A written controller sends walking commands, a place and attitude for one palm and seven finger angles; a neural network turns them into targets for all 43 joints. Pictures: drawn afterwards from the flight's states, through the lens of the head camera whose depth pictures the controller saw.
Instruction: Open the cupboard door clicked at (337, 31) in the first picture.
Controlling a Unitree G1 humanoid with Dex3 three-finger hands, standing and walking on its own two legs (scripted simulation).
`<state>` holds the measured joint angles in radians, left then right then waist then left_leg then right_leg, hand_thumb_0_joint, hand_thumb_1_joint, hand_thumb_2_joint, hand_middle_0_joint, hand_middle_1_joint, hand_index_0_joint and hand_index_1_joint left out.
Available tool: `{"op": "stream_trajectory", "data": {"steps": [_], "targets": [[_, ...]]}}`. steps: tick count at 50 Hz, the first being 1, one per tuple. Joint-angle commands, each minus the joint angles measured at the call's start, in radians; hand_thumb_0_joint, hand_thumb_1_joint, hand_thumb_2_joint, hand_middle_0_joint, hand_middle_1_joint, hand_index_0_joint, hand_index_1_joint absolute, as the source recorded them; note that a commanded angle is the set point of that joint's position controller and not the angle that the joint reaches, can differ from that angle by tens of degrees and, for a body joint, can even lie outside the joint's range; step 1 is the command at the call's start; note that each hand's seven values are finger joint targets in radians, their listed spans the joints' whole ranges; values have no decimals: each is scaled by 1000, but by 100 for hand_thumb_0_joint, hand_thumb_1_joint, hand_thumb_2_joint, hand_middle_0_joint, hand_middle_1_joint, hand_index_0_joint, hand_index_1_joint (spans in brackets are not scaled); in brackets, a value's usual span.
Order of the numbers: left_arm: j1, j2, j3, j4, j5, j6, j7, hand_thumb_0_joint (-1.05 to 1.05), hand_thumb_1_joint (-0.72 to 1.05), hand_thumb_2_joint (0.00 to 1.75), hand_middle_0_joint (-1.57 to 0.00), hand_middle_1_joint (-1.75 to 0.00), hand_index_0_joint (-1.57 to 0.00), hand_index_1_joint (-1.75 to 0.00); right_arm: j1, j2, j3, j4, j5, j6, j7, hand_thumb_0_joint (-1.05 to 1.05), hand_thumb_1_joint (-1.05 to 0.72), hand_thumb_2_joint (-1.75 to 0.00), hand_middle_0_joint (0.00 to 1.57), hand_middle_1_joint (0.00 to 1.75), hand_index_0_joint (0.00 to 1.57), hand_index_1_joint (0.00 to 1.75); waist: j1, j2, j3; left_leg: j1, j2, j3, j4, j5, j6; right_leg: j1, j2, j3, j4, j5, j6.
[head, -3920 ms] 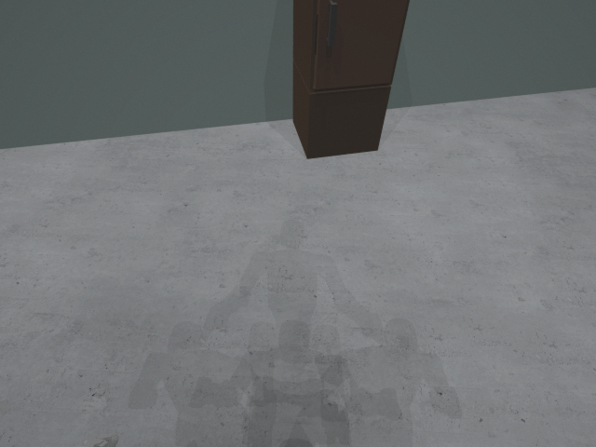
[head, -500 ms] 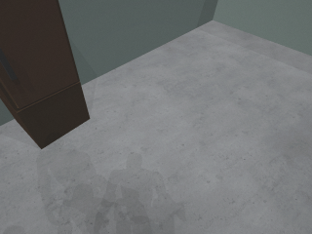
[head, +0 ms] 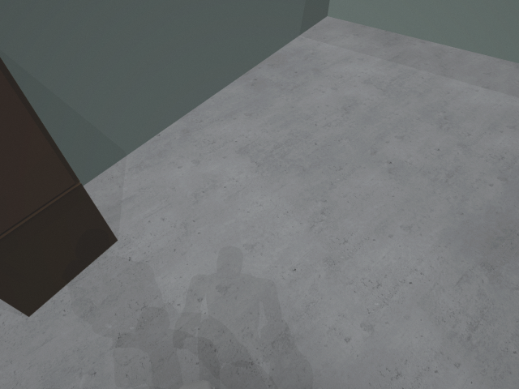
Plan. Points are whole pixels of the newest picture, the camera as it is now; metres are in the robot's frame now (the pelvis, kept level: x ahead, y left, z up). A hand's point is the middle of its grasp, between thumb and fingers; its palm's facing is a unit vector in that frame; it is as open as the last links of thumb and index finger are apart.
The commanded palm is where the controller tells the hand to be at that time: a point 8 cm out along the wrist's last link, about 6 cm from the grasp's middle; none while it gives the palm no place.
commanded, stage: walk to a spot facing it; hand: left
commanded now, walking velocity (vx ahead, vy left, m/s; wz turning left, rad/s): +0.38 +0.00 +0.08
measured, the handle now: out of the picture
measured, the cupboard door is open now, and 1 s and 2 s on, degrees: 0 0 0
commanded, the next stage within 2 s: turn to face it in 0.24 s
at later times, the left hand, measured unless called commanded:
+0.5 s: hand (141, 346) +0.23 +0.24 -0.16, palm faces +0.03 -0.98 -0.17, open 7.4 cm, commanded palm none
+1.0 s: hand (154, 302) +0.30 +0.22 -0.14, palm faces +0.31 -0.92 -0.26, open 7.3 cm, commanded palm none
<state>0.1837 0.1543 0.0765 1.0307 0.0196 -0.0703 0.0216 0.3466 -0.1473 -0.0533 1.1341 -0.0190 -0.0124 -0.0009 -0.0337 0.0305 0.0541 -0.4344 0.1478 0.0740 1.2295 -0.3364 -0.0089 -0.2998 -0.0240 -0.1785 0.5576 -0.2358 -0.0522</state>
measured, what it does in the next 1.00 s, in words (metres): walks ahead, turning left: left foot, then right foot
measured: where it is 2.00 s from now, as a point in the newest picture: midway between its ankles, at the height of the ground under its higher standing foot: (264, 386)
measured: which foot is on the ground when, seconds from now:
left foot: up 0.00-0.24, down 0.26-0.68, up 0.70-1.00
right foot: down 0.00-0.26, up 0.28-0.64, down 0.66-1.00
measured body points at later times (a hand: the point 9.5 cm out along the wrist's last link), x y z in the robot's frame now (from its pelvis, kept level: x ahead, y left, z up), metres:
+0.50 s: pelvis +0.20 +0.06 +0.01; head +0.22 +0.07 +0.46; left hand +0.22 +0.29 -0.15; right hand +0.23 -0.18 -0.13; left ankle +0.20 +0.15 -0.73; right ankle +0.21 -0.09 -0.67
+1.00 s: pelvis +0.26 +0.02 +0.01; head +0.30 +0.01 +0.46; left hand +0.28 +0.27 -0.12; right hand +0.40 -0.21 -0.14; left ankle +0.22 +0.16 -0.67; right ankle +0.30 -0.07 -0.73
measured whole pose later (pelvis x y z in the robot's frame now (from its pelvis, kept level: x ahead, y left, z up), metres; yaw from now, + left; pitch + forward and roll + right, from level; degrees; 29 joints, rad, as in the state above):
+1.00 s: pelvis +0.26 +0.02 +0.01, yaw +17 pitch +0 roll +2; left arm 0.17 0.16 0.05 0.93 0.03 0.01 0.03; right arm 0.17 -0.24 -0.09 0.97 -0.02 0.08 0.02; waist -0.02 0.02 0.07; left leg -0.46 0.09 0.08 0.98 -0.39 -0.07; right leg -0.21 -0.15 -0.33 0.52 -0.28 -0.02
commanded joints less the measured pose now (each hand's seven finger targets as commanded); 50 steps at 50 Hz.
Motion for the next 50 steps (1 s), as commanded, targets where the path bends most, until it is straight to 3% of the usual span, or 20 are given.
{"op": "stream_trajectory", "data": {"steps": [1,8,9,11,12,13,14,15,17,20,25,28,31,32,33,34,35,37,40,50], "targets": [[85,108,-3,2,10,-12,-6,0,90,90,-20,-30,-20,-30,45,-6,-7,-80,-9,-5,11,0,-90,-90,20,30,20,30,-6,-123,22,-47,45,-4,-175,68,-26,-69,-263,211,-399,-60,-96],[149,163,2,29,7,-11,-15,0,90,90,-20,-30,-20,-30,-161,-50,-5,-174,-4,-34,34,0,-90,-90,20,30,20,30,50,-129,34,-17,-3,53,-551,111,-20,108,-261,190,-346,-9,-87],[157,160,3,36,8,-8,-15,0,90,90,-20,-30,-20,-30,-161,-53,-8,-176,-4,-39,33,0,-90,-90,20,30,20,30,45,-110,40,25,-12,62,-596,107,-16,110,-263,193,-319,17,-81],[147,159,5,34,1,1,-15,0,90,90,-20,-30,-20,-30,-77,-87,-13,-150,-8,-48,25,0,-90,-90,20,30,20,30,-3,-60,22,231,-46,101,-703,153,-13,44,-213,141,-196,65,-47],[156,133,-2,29,-2,6,-18,0,90,90,-20,-30,-20,-30,22,-138,-25,-119,-12,-52,16,0,-90,-90,20,30,20,30,-44,44,-25,404,-10,43,-757,128,6,-40,-155,100,-14,97,-16],[173,74,-9,5,-9,8,-25,0,90,90,-20,-30,-20,-30,140,-248,-49,-97,-26,-57,5,0,-90,-90,20,30,20,30,-80,263,-94,551,214,-251,-860,106,85,-207,-39,14,274,-115,35],[125,76,-15,-31,-3,7,-25,0,90,90,-20,-30,-20,-30,204,-302,-56,-87,-20,-46,0,0,-90,-90,20,30,20,30,-94,333,-112,551,346,-412,-968,99,146,-294,5,59,513,-366,41],[87,84,-8,-29,0,13,-17,0,90,90,-20,-30,-20,-30,160,-255,-44,-85,-20,-49,-13,0,-90,-90,20,30,20,30,-89,252,-96,503,355,-406,-997,89,142,-339,-31,143,642,-320,31],[73,69,-2,-8,4,20,-28,0,90,90,-20,-30,-20,-30,30,-166,-16,-119,-15,-56,-18,0,-90,-90,20,30,20,30,-28,109,14,341,288,-231,-999,204,120,-335,-94,171,686,-165,38],[142,27,-12,25,3,37,-25,0,90,90,-20,-30,-20,-30,-27,-114,3,-112,-4,-71,-26,0,-90,-90,20,30,20,30,37,79,-32,272,182,-36,-975,566,115,-194,-111,135,542,-100,80],[79,22,-19,-12,1,54,-12,0,90,90,-20,-30,-20,-30,-11,-134,-11,-97,-1,-51,-24,0,-90,-90,20,30,20,30,28,100,-52,293,130,-32,-913,746,144,-117,-65,79,273,-66,109],[29,46,-12,-50,-4,60,-7,0,90,90,-20,-30,-20,-30,-25,-166,-24,-103,-5,-24,-21,0,-90,-90,20,30,20,30,22,153,-57,304,129,-90,-868,688,148,-94,-44,65,168,-85,115],[67,70,-1,-61,-7,56,-4,0,90,90,-20,-30,-20,-30,-66,-174,-34,-116,-3,0,-19,0,-90,-90,20,30,20,30,59,132,-45,212,103,-128,-796,519,109,51,-34,54,-17,28,114],[108,100,6,-55,-5,49,-1,0,90,90,-20,-30,-20,-30,-71,-159,-35,-128,3,2,-15,0,-90,-90,20,30,20,30,80,67,-68,151,56,-110,-726,397,67,164,-66,79,-127,142,110],[157,183,21,-51,7,38,9,0,90,90,-20,-30,-20,-30,-45,-101,-29,-144,12,2,-8,0,-90,-90,20,30,20,30,94,-167,-130,-20,-51,-3,-533,124,2,357,-274,263,-176,352,58],[185,262,34,-63,7,42,14,0,90,90,-20,-30,-20,-30,-29,-76,-29,-176,10,12,-7,0,-90,-90,20,30,20,30,94,-336,-147,-109,-132,22,-300,-288,-34,354,-491,402,-221,543,-47],[149,243,33,-76,-2,38,17,0,90,90,-20,-30,-20,-30,-35,-104,-32,-166,4,30,-12,0,-90,-90,20,30,20,30,93,-343,-157,-94,-91,-72,-159,-298,-36,268,-497,399,-249,485,-85],[34,178,11,-110,-3,48,19,0,90,90,-20,-30,-20,-30,-47,-99,-41,-146,1,45,-1,0,-90,-90,20,30,20,30,44,-191,-68,-120,-59,-67,-6,-151,-47,168,-403,252,-254,309,-65],[-16,142,1,-133,1,47,21,0,90,90,-20,-30,-20,-30,-38,-86,-39,-149,-1,61,14,0,-90,-90,20,30,20,30,12,-182,-30,-110,-47,-46,-14,-41,-60,99,-345,104,-272,240,-36],[28,224,27,-148,15,68,14,0,90,90,-20,-30,-20,-30,-216,-112,-33,-264,1,58,33,0,-90,-90,20,30,20,30,56,-226,-39,-46,-55,44,-390,-73,-55,166,-383,-7,-198,262,-54]]}}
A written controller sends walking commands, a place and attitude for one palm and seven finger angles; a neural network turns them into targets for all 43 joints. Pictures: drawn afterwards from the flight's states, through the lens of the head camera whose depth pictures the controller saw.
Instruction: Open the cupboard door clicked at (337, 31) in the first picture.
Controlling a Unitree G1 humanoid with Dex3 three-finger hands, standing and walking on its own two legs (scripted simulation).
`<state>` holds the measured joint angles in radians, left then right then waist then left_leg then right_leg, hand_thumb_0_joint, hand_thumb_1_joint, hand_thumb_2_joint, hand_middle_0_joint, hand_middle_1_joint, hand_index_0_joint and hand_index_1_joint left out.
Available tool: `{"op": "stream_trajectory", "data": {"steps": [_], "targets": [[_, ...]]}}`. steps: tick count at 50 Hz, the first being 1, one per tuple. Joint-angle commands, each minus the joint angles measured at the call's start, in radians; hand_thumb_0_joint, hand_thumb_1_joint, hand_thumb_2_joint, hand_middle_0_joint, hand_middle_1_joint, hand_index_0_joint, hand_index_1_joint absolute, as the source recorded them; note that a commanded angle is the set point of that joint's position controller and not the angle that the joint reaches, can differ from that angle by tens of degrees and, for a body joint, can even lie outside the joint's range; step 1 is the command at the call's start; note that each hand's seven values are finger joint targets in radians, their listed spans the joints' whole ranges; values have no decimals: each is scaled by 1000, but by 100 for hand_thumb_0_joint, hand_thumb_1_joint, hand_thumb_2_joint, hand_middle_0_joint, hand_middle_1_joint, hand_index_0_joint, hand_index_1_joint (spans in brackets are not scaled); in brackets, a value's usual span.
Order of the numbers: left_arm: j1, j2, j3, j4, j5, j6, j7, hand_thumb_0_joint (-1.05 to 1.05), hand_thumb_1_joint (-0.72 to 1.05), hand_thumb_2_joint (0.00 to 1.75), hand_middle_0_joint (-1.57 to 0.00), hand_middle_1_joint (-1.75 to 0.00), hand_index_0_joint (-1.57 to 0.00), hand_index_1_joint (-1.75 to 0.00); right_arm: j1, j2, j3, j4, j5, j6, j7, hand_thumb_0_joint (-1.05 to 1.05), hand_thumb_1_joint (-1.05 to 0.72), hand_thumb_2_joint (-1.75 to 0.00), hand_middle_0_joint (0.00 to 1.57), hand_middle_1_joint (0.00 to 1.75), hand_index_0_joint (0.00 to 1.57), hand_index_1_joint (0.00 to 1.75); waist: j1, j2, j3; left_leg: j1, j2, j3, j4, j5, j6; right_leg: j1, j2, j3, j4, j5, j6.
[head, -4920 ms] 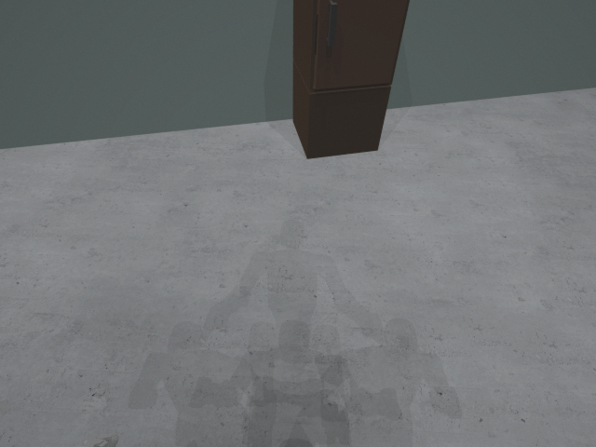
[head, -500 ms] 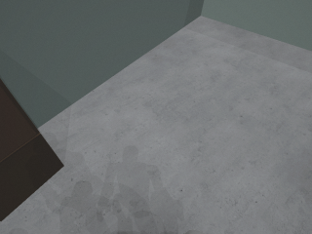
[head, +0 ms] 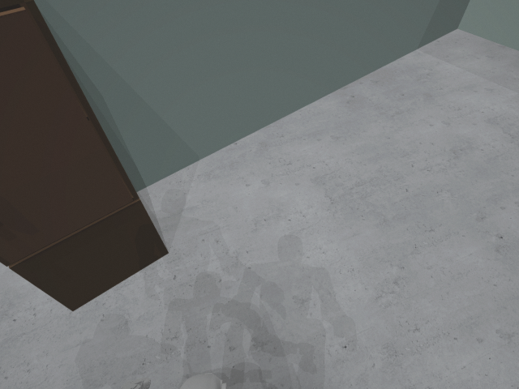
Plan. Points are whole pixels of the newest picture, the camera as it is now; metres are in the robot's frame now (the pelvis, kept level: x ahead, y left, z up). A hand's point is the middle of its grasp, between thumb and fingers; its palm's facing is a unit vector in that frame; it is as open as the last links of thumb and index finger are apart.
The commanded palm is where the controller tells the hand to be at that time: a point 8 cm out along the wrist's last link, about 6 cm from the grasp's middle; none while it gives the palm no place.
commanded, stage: turn to face it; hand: left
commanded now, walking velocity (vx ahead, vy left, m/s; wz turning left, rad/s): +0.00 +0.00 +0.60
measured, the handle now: out of the picture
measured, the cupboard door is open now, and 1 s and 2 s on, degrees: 0 0 0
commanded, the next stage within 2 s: take the last steps up to it in 0.96 s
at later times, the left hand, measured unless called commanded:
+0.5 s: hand out of the picture +0.07 +0.25 -0.15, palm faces +0.30 -0.91 -0.29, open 7.4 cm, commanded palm none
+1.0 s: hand out of the picture -0.10 +0.18 -0.18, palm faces +0.57 -0.77 -0.27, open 7.4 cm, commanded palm none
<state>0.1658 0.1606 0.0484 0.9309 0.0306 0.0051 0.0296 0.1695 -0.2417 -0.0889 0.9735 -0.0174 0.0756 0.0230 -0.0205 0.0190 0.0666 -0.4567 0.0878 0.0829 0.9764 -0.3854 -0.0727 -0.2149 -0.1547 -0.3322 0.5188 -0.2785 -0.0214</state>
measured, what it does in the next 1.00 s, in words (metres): steps on the spot, turning left: left foot, then right foot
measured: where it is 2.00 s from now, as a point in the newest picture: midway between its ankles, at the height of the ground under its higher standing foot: outside the picture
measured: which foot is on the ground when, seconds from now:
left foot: up 0.00-0.12, down 0.14-0.54, up 0.56-0.98, down 1.00-1.00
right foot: down 0.00-0.14, up 0.16-0.52, down 0.54-1.00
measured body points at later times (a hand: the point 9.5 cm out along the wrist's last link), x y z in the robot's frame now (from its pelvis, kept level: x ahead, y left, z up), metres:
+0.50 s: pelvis +0.02 +0.01 -0.01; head +0.07 +0.00 +0.44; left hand +0.06 +0.29 -0.13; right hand +0.17 -0.21 -0.16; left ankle +0.01 +0.14 -0.74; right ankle +0.05 -0.12 -0.72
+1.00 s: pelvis +0.00 -0.01 -0.01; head +0.03 +0.01 +0.44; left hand -0.13 +0.22 -0.15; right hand +0.23 -0.17 -0.15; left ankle -0.08 +0.08 -0.74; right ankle +0.06 -0.11 -0.74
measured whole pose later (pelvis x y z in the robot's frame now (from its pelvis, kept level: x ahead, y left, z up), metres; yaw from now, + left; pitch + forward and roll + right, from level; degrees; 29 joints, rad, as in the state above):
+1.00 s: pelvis +0.00 -0.01 -0.01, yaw +34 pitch -1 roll +0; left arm 0.28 0.23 0.05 0.95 0.03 0.03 0.02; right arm 0.12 -0.26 -0.05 0.94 -0.01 0.06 0.02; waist 0.02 -0.01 0.08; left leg -0.23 0.03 0.08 0.57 -0.32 -0.04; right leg -0.25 -0.16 -0.26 0.61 -0.32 0.02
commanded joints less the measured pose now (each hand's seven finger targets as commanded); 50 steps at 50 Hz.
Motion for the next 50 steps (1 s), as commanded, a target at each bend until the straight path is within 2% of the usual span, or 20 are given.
{"op": "stream_trajectory", "data": {"steps": [1,4,5,6,7,9,11,13,19,24,26,27,28,31,33,43,46,48,49,50], "targets": [[47,235,60,-53,5,-5,4,0,90,90,-20,-30,-20,-30,-46,-24,4,-116,1,-34,9,0,-90,-90,20,30,20,30,46,-220,-64,-2,5,46,-175,-25,15,88,-264,140,-133,321,-84],[61,247,66,-53,-2,4,-5,0,90,90,-20,-30,-20,-30,-19,-58,1,-134,-1,-45,8,0,-90,-90,20,30,20,30,29,-165,-114,134,-16,75,-370,76,33,74,-251,105,-6,318,-42],[58,245,67,-60,-9,9,-9,0,90,90,-20,-30,-20,-30,38,-98,-9,-124,-4,-52,8,0,-90,-90,20,30,20,30,-10,-84,-140,271,-11,55,-494,198,47,-8,-225,77,116,264,-1],[63,200,63,-94,-16,13,-18,0,90,90,-20,-30,-20,-30,103,-214,-35,-123,-11,-62,2,0,-90,-90,20,30,20,30,-47,199,-183,429,185,-253,-588,467,148,-223,-102,45,350,-16,84],[-19,156,40,-156,-13,14,-20,0,90,90,-20,-30,-20,-30,168,-294,-49,-113,-4,-61,-7,0,-90,-90,20,30,20,30,-86,333,-169,450,374,-470,-631,805,283,-392,3,126,548,-442,127],[-62,158,44,-149,-13,23,-12,0,90,90,-20,-30,-20,-30,138,-268,-41,-101,-3,-66,-31,0,-90,-90,20,30,20,30,-64,248,-189,430,316,-423,-593,712,288,-442,8,287,692,-323,119],[-11,175,51,-113,-13,21,-21,0,90,90,-20,-30,-20,-30,13,-208,-21,-141,-4,-70,-33,0,-90,-90,20,30,20,30,-9,169,-152,374,201,-274,-579,680,231,-403,17,302,693,-181,125],[23,177,49,-99,-15,25,-24,0,90,90,-20,-30,-20,-30,-16,-198,-15,-152,-2,-74,-31,0,-90,-90,20,30,20,30,8,139,-143,342,153,-226,-590,670,215,-349,32,300,643,-134,130],[-38,169,40,-137,-22,24,-15,0,90,90,-20,-30,-20,-30,35,-206,-26,-135,-5,-63,-27,0,-90,-90,20,30,20,30,-24,136,-139,369,151,-331,-589,648,248,-292,75,312,427,-182,132],[34,169,36,-134,-29,11,-8,0,90,90,-20,-30,-20,-30,-22,-205,-37,-151,-5,-49,-21,0,-90,-90,20,30,20,30,12,156,-145,243,106,-387,-528,616,217,-71,133,289,132,-97,109],[132,215,47,-116,-22,-7,0,0,90,90,-20,-30,-20,-30,-41,-158,-34,-164,7,-49,-17,0,-90,-90,20,30,20,30,66,18,-167,78,21,-335,-384,386,132,160,47,354,-163,90,87],[147,323,66,-121,-1,-16,9,0,90,90,-20,-30,-20,-30,-19,-77,-20,-189,14,-49,-10,0,-90,-90,20,30,20,30,67,-316,-157,-141,-151,-136,-142,-65,34,262,-254,651,-243,208,-19],[124,334,60,-133,-10,-10,7,0,90,90,-20,-30,-20,-30,-30,-113,-29,-191,-1,-42,-13,0,-90,-90,20,30,20,30,68,-330,-141,-135,-131,-155,59,-225,31,127,-353,670,-238,277,-104],[-30,222,34,-162,-11,-11,7,0,90,90,-20,-30,-20,-30,-9,-105,-30,-127,-6,-17,5,0,-90,-90,20,30,20,30,-7,-175,-6,-122,-72,-148,302,-17,19,-32,-187,442,-216,198,-76],[-20,202,28,-160,-11,-19,6,0,90,90,-20,-30,-20,-30,24,-93,-22,-108,-5,-15,10,0,-90,-90,20,30,20,30,-7,-222,-27,-121,-65,-119,295,39,2,15,-151,351,-202,267,-63],[138,269,48,-64,3,-9,4,0,90,90,-20,-30,-20,-30,-103,-58,15,-120,8,-26,2,0,-90,-90,20,30,20,30,79,-229,-84,26,-63,-15,-143,-85,6,139,-205,304,-144,463,-117],[125,279,54,-38,3,-5,3,0,90,90,-20,-30,-20,-30,-55,-56,23,-105,12,-39,-7,0,-90,-90,20,30,20,30,58,-240,-122,118,-74,13,-304,-50,21,152,-207,279,-87,518,-100],[109,266,53,-26,-9,0,1,0,90,90,-20,-30,-20,-30,2,-70,23,-82,9,-51,-9,0,-90,-90,20,30,20,30,22,-207,-138,266,-68,26,-529,128,38,92,-170,224,-1,466,-36],[112,238,48,-27,-17,5,-2,0,90,90,-20,-30,-20,-30,33,-120,13,-75,5,-59,-10,0,-90,-90,20,30,20,30,3,-77,-161,408,1,-37,-617,272,61,-17,-130,182,112,338,14],[122,174,37,-57,-23,11,-9,0,90,90,-20,-30,-20,-30,60,-216,-8,-77,-4,-64,-14,0,-90,-90,20,30,20,30,-12,206,-161,510,233,-323,-626,572,167,-252,-10,139,276,-87,84]]}}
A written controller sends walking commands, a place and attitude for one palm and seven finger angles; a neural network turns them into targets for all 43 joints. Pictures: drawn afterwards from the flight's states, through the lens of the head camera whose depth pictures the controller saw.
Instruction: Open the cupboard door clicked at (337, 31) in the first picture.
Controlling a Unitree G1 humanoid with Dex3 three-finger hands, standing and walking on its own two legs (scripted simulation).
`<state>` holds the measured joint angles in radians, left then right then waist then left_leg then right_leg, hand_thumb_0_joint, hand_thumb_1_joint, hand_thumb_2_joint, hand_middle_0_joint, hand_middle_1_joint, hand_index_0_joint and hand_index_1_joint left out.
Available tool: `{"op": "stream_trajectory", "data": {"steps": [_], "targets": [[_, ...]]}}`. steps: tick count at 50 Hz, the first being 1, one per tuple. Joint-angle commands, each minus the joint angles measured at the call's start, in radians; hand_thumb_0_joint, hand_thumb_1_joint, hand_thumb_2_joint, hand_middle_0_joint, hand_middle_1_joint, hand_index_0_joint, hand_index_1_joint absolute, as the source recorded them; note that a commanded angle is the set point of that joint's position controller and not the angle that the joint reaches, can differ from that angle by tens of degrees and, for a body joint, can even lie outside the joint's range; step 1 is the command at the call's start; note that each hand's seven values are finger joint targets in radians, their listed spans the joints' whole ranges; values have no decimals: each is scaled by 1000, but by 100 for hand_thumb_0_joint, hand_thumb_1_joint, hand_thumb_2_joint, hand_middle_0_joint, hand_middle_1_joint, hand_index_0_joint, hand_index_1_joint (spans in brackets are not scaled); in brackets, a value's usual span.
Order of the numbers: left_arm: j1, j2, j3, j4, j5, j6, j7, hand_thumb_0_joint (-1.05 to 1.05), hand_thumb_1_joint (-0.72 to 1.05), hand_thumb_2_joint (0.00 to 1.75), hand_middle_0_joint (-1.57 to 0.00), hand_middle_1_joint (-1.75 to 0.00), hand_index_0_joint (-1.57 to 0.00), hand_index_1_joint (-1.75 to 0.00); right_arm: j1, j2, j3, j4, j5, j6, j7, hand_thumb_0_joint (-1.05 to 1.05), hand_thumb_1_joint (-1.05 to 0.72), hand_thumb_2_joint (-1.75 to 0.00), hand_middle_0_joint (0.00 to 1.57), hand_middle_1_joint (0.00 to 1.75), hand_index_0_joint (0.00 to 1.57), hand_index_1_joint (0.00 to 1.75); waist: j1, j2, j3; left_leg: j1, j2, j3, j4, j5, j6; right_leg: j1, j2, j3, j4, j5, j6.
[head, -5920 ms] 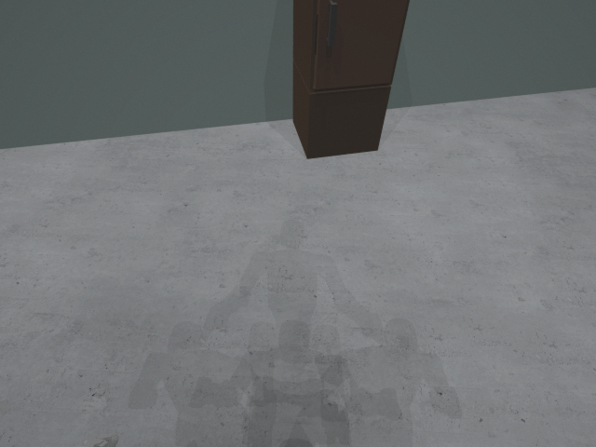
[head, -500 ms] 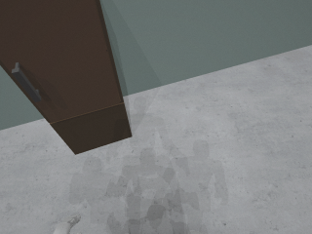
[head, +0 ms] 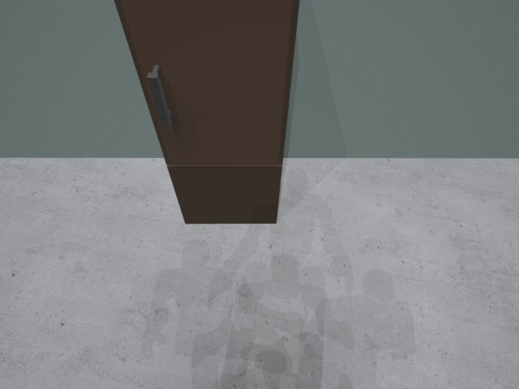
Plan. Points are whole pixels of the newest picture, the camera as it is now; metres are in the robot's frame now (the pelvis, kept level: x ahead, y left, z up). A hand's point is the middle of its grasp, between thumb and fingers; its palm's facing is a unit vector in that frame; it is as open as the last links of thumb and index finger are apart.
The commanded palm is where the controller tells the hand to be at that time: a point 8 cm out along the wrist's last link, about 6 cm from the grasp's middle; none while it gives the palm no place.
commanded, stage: take the last steps up to it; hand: left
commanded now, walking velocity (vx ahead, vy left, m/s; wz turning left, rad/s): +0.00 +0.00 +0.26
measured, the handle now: (161, 97) +0.80 +0.34 -0.04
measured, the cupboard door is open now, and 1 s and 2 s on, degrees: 0 0 0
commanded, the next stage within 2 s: come to a stop and stand still in 1.08 s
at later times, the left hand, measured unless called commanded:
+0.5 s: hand out of the picture +0.06 +0.18 -0.15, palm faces +0.15 -0.96 -0.23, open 7.3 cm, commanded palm none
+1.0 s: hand out of the picture +0.08 +0.25 -0.18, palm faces +0.21 -0.97 -0.14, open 7.4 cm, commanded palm none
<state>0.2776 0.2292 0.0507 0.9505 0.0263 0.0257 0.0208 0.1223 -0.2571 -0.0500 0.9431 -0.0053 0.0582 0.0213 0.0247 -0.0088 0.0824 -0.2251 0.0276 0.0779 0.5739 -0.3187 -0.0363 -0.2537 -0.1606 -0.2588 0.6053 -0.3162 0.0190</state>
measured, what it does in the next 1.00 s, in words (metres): walks ahead: right foot, then left foot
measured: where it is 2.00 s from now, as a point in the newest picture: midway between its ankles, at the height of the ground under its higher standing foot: (219, 379)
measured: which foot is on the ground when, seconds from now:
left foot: down 0.00-0.42, up 0.44-0.86, down 0.88-1.00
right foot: down 0.00-0.00, up 0.02-0.40, down 0.42-0.90, up 0.92-1.00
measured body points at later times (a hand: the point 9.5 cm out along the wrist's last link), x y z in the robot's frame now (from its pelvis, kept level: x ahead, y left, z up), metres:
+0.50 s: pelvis +0.03 -0.01 +0.00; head +0.02 -0.03 +0.45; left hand +0.05 +0.23 -0.13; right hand +0.03 -0.24 -0.17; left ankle -0.01 +0.11 -0.69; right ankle +0.03 -0.10 -0.73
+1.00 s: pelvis +0.17 +0.10 +0.00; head +0.19 +0.12 +0.45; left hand +0.07 +0.30 -0.17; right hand +0.29 -0.12 -0.14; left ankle +0.21 +0.19 -0.73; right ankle +0.09 -0.06 -0.65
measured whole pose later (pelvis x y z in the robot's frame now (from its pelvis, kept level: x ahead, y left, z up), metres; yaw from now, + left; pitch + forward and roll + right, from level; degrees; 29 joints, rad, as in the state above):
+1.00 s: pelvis +0.17 +0.10 +0.00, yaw +7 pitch -2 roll -1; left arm 0.40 0.14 0.05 1.16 0.02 -0.01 0.01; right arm 0.15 -0.15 -0.04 1.02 -0.02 -0.06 0.00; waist 0.03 -0.03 0.07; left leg -0.32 0.04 0.17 0.61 -0.26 0.05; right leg -0.32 -0.11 -0.05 1.13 -0.46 0.00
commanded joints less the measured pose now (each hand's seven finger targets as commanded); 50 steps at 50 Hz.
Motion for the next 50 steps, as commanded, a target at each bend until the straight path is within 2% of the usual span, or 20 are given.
{"op": "stream_trajectory", "data": {"steps": [1,3,7,15,19,20,21,22,23,26,29,34,39,41,43,44,45,46,49,50], "targets": [[-49,86,14,-105,-11,-2,2,0,90,90,-20,-30,-20,-30,140,-236,-51,-39,-15,-37,-21,0,-90,-90,20,30,20,30,-81,263,-142,213,403,-377,-238,695,239,-265,30,132,330,-331,54],[-84,95,22,-70,-12,14,9,0,90,90,-20,-30,-20,-30,87,-175,-35,-25,-17,-41,-42,0,-90,-90,20,30,20,30,-58,262,-93,125,309,-296,-240,654,228,-258,36,235,455,-242,46],[-26,78,17,-8,-4,3,-16,0,90,90,-20,-30,-20,-30,63,-121,-18,-27,-14,-60,-41,0,-90,-90,20,30,20,30,-32,153,-73,130,213,-215,-303,313,192,-256,56,203,466,-101,50],[-89,28,0,-28,1,-26,-33,0,90,90,-20,-30,-20,-30,168,-102,-27,28,-22,-79,-40,0,-90,-90,20,30,20,30,-58,146,-6,78,220,-312,-369,-54,227,-166,78,174,137,-133,32],[74,22,3,39,2,-49,-30,0,90,90,-20,-30,-20,-30,145,-73,-19,52,-14,-79,-38,0,-90,-90,20,30,20,30,22,80,-29,-87,138,-247,-222,-144,164,147,116,151,-151,21,19],[146,64,14,66,8,-61,-23,0,90,90,-20,-30,-20,-30,146,-28,-12,50,-8,-84,-36,0,-90,-90,20,30,20,30,53,-39,-33,-223,64,-177,-65,-186,120,293,34,255,-241,-58,-1],[227,150,33,84,15,-67,-12,0,90,90,-20,-30,-20,-30,135,34,3,18,-1,-90,-29,0,-90,-90,20,30,20,30,87,-293,-14,-426,-54,-38,204,-235,68,379,-204,581,-402,-245,-88],[275,182,37,83,-1,-66,-5,0,90,90,-20,-30,-20,-30,73,-30,-12,-14,-17,-83,-20,0,-90,-90,20,30,20,30,110,-284,6,-469,-24,-89,371,-256,65,267,-311,775,-514,-428,-162],[230,163,36,84,-4,-73,-1,0,90,90,-20,-30,-20,-30,42,-37,-22,-10,-21,-76,-13,0,-90,-90,20,30,20,30,88,-253,78,-482,12,-125,474,-163,68,153,-304,789,-559,-520,-173],[87,50,10,58,-2,-85,2,0,90,90,-20,-30,-20,-30,149,10,-26,61,-26,-61,2,0,-90,-90,20,30,20,30,-17,-96,111,-406,62,-94,526,61,38,31,-174,439,-511,-240,-96],[132,21,-2,86,-6,-101,2,0,90,90,-20,-30,-20,-30,178,38,-21,81,-21,-58,5,0,-90,-90,20,30,20,30,-20,-118,77,-396,70,-57,491,153,14,86,-122,286,-495,10,-89],[207,34,0,137,-1,-114,5,0,90,90,-20,-30,-20,-30,85,47,-17,43,-17,-67,15,0,-90,-90,20,30,20,30,3,-117,63,-437,93,-19,339,161,7,180,-143,249,-466,170,-128],[224,53,5,170,5,-104,8,0,90,90,-20,-30,-20,-30,-1,66,-4,14,-12,-84,23,0,-90,-90,20,30,20,30,18,-177,77,-294,67,32,124,111,38,160,-147,210,-398,288,-123],[199,66,14,168,5,-95,10,0,90,90,-20,-30,-20,-30,52,53,-8,27,-12,-95,17,0,-90,-90,20,30,20,30,-12,-162,46,-159,46,44,44,86,54,137,-146,200,-320,302,-117],[188,44,13,168,-3,-88,6,0,90,90,-20,-30,-20,-30,285,-16,-23,104,-22,-111,-4,0,-90,-90,20,30,20,30,-112,-19,-92,178,19,58,-98,144,66,72,-59,114,16,384,-72],[243,-15,8,154,-13,-81,-1,0,90,90,-20,-30,-20,-30,397,-137,-51,128,-34,-118,-20,0,-90,-90,20,30,20,30,-129,248,-207,392,252,-242,-132,202,126,-142,59,70,302,33,-25],[211,-39,1,117,-15,-82,-4,0,90,90,-20,-30,-20,-30,459,-185,-56,138,-22,-109,-32,0,-90,-90,20,30,20,30,-142,332,-230,422,404,-466,-260,258,206,-285,132,126,526,-299,-22],[162,-38,-1,109,-12,-77,4,0,90,90,-20,-30,-20,-30,403,-165,-50,139,-18,-107,-42,0,-90,-90,20,30,20,30,-131,281,-234,357,422,-452,-305,150,219,-323,99,213,649,-274,-40],[74,-41,8,121,-2,-69,-18,0,90,90,-20,-30,-20,-30,215,-15,-12,95,-17,-124,-45,0,-90,-90,20,30,20,30,-53,71,-4,30,323,-249,-357,195,189,-299,11,239,636,-58,-31],[106,-63,5,132,1,-60,-19,0,90,90,-20,-30,-20,-30,198,3,-4,92,-16,-132,-47,0,-90,-90,20,30,20,30,-30,90,-9,-3,292,-186,-371,246,177,-261,12,237,597,-28,-22]]}}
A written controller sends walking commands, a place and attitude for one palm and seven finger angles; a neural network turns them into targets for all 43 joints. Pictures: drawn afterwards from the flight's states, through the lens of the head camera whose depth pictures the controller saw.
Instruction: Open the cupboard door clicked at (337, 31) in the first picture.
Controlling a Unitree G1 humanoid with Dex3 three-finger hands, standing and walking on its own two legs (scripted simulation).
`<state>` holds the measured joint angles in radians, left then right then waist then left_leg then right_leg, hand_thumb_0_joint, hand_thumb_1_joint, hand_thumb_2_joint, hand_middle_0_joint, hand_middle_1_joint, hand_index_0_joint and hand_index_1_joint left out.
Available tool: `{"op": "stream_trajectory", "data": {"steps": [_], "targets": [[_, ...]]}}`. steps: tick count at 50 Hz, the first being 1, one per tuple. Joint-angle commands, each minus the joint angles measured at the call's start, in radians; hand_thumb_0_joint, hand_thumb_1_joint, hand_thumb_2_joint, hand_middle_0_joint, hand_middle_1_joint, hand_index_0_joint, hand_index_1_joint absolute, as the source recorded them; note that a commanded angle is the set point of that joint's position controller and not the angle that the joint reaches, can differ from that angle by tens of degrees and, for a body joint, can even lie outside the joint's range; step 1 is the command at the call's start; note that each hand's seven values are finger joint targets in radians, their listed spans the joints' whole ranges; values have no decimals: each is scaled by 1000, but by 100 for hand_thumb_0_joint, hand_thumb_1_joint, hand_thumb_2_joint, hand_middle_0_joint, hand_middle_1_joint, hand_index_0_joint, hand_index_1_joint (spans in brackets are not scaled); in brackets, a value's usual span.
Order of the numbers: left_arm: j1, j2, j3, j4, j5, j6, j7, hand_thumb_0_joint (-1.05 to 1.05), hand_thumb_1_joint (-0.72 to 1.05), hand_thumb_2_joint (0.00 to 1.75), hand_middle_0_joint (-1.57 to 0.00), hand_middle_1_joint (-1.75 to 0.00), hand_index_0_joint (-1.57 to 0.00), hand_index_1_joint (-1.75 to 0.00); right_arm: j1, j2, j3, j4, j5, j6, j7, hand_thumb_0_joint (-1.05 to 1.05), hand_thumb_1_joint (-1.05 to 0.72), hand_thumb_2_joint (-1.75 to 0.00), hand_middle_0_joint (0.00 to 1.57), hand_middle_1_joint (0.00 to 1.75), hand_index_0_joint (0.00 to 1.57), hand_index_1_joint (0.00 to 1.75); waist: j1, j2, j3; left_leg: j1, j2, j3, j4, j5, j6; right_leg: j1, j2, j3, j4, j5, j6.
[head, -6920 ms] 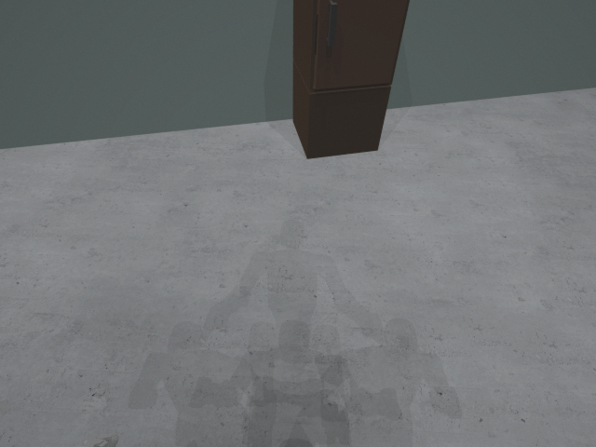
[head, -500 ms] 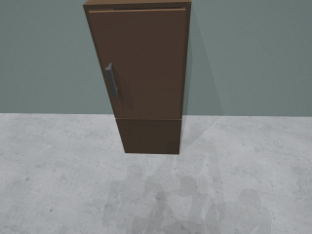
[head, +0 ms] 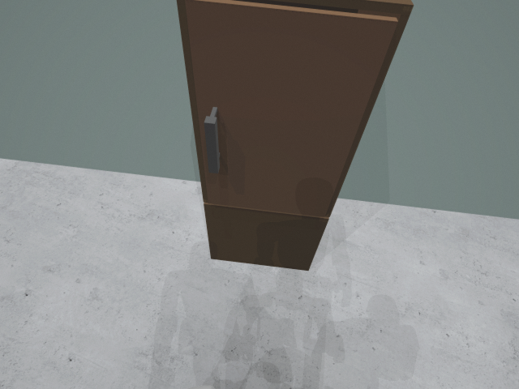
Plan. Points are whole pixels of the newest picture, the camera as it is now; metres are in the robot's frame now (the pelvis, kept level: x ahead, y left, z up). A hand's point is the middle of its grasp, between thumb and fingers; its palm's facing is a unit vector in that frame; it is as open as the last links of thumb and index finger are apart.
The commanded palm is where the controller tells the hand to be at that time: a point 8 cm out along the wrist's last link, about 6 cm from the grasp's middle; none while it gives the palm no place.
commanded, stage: take the last steps up to it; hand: left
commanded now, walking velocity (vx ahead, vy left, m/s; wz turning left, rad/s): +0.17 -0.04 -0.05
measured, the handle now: (214, 141) +0.65 +0.17 -0.04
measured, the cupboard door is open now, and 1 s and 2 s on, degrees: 0 0 0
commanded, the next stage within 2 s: come to a stop and stand still in 0.08 s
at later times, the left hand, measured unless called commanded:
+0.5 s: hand (176, 357) +0.19 +0.16 -0.16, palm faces +0.01 -0.98 -0.22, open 7.3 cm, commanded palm none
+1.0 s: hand out of the picture +0.06 +0.24 -0.15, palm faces +0.01 -0.96 -0.28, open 7.4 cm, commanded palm none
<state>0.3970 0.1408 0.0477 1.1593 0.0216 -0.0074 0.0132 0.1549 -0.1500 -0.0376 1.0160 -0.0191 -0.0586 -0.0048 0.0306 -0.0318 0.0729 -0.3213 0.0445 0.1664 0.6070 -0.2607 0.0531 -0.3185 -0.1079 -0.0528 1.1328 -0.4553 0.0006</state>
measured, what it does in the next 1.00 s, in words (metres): steps on the spot: right foot, then left foot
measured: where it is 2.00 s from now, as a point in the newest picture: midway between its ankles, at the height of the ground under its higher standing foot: outside the picture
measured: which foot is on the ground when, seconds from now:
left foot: down 0.00-0.36, up 0.38-0.64, down 0.66-1.00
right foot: up 0.00-0.32, down 0.34-0.68, up 0.70-0.94, down 0.96-1.00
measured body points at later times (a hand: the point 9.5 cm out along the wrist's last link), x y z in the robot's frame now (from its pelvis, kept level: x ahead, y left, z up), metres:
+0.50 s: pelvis +0.09 -0.01 +0.00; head +0.13 -0.02 +0.45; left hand +0.19 +0.21 -0.14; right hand +0.07 -0.22 -0.17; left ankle +0.03 +0.10 -0.68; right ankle +0.17 -0.12 -0.73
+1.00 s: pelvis +0.05 +0.04 +0.00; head +0.03 +0.00 +0.45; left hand +0.06 +0.29 -0.13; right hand +0.09 -0.20 -0.16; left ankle +0.05 +0.13 -0.73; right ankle +0.08 -0.04 -0.73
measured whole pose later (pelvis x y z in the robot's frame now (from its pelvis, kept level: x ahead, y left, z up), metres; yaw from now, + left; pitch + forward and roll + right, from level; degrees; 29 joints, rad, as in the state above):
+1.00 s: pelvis +0.05 +0.04 +0.00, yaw -3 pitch -2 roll +1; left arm 0.37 0.18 0.04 0.97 0.04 0.03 -0.01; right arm 0.30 -0.23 -0.01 0.92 -0.03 0.02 -0.03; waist 0.01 0.07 -0.02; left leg -0.25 0.01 0.12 0.62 -0.35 0.04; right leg -0.31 0.03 -0.05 0.61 -0.27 -0.06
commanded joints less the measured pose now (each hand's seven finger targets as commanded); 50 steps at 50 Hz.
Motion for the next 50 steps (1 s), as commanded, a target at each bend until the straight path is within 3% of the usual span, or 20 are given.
{"op": "stream_trajectory", "data": {"steps": [1,9,12,14,16,18,20,23,27,30,31,32,33,34,35,37,43,46,49,50], "targets": [[15,19,10,-73,7,-16,-11,0,90,90,-20,-30,-20,-30,151,-92,-15,16,-1,-18,-22,0,-90,-90,20,30,20,30,-19,130,-17,80,254,-218,-409,206,87,-167,-35,24,37,132,2],[-124,48,8,-148,4,7,-11,0,90,90,-20,-30,-20,-30,187,-102,-18,24,-1,-14,-23,0,-90,-90,20,30,20,30,-21,116,7,176,241,-156,-407,391,121,-201,-19,13,-251,222,24],[-160,37,-8,-156,-1,6,4,0,90,90,-20,-30,-20,-30,180,-103,-10,38,-7,-1,-30,0,-90,-90,20,30,20,30,-26,96,-9,182,233,-123,-304,655,100,-68,16,-7,-434,218,19],[-143,53,-8,-150,-1,6,11,0,90,90,-20,-30,-20,-30,178,-106,-12,52,-2,14,-34,0,-90,-90,20,30,20,30,-18,98,-8,173,210,-117,-231,674,62,28,36,-25,-553,284,19],[-83,110,-1,-135,1,1,19,0,90,90,-20,-30,-20,-30,179,-87,-14,59,7,25,-36,0,-90,-90,20,30,20,30,7,48,-35,139,144,-88,-134,493,-4,148,-4,16,-691,603,12],[-82,188,10,-138,-2,-2,25,0,90,90,-20,-30,-20,-30,240,-53,-23,60,21,46,-28,0,-90,-90,20,30,20,30,-28,-36,-72,27,29,-64,-24,82,-62,232,-199,161,-613,1105,-104],[-70,217,26,-139,-3,-5,35,0,90,90,-20,-30,-20,-30,232,-49,-28,52,22,76,-32,0,-90,-90,20,30,20,30,-1,-218,-167,-8,-21,-78,235,-336,-84,265,-295,250,-678,1275,-237],[-159,200,36,-180,6,11,44,0,90,90,-20,-30,-20,-30,170,-50,-36,27,23,91,-32,0,-90,-90,20,30,20,30,-5,-105,-172,-69,-29,-184,469,-341,-79,205,-271,220,-710,1053,-246],[-244,202,47,-232,16,24,45,0,90,90,-20,-30,-20,-30,199,-33,-35,8,14,105,-20,0,-90,-90,20,30,20,30,-33,-134,-165,-7,-19,-158,345,-275,-89,80,-227,165,-769,672,-194],[-246,202,49,-231,17,34,36,0,90,90,-20,-30,-20,-30,247,-26,-28,9,10,90,-14,0,-90,-90,20,30,20,30,-50,-134,-149,85,-36,-109,82,-157,-78,16,-164,168,-781,341,-142],[-231,234,33,-239,8,25,76,0,90,90,-20,-30,-20,-30,285,-129,-45,-42,19,66,-17,0,-90,-90,20,30,20,30,-118,14,-347,130,-18,-61,-98,-89,-87,219,-161,176,-582,658,-108],[-195,172,15,-261,-7,32,72,0,90,90,-20,-30,-20,-30,250,-95,-28,-81,7,51,-18,0,-90,-90,20,30,20,30,-75,169,-322,134,19,-107,-280,-10,-75,153,-70,69,-471,357,-72],[-159,113,-3,-251,-11,41,51,0,90,90,-20,-30,-20,-30,197,-165,-28,-103,-5,49,-20,0,-90,-90,20,30,20,30,-46,351,-206,107,155,-285,-320,50,-19,-15,31,-23,-426,92,-15],[-128,102,-10,-248,-2,58,33,0,90,90,-20,-30,-20,-30,130,-197,-26,-176,-18,56,-17,0,-90,-90,20,30,20,30,-29,358,-102,-31,245,-373,-362,-104,61,-80,70,-28,-333,36,-14],[-194,116,-3,-259,15,68,21,0,90,90,-20,-30,-20,-30,104,-199,-30,-178,-24,56,-28,0,-90,-90,20,30,20,30,-51,330,28,-99,234,-412,-401,-119,70,-142,91,18,-243,12,-18],[-157,119,5,-258,15,56,-1,0,90,90,-20,-30,-20,-30,93,-201,-17,-184,-24,57,-28,0,-90,-90,20,30,20,30,-23,146,130,-149,223,-373,-393,-199,90,-178,86,49,-169,70,-25],[-108,109,6,-283,16,33,-31,0,90,90,-20,-30,-20,-30,160,-246,-30,-176,-28,41,-36,0,-90,-90,20,30,20,30,-42,93,45,25,269,-380,-358,-173,130,-140,86,28,-387,32,-37],[-28,97,4,-263,16,21,-31,0,90,90,-20,-30,-20,-30,145,-236,-25,-175,-18,46,-37,0,-90,-90,20,30,20,30,-20,44,2,-13,204,-311,-258,-171,81,19,104,46,-632,150,-50],[-4,177,6,-247,9,-7,-12,0,90,90,-20,-30,-20,-30,162,-130,9,-168,-4,48,-28,0,-90,-90,20,30,20,30,-38,-191,-50,-94,-26,-87,39,-222,-15,85,-118,425,-879,-38,-180],[-17,175,7,-251,3,-14,-4,0,90,90,-20,-30,-20,-30,147,-135,11,-156,-5,53,-24,0,-90,-90,20,30,20,30,-26,-185,-28,-97,-28,-123,147,-251,-18,40,-146,469,-939,-78,-221]]}}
